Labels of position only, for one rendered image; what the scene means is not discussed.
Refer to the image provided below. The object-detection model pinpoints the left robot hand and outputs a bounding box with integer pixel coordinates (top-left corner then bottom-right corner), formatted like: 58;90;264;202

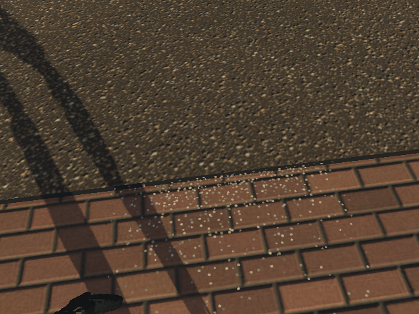
54;292;123;314

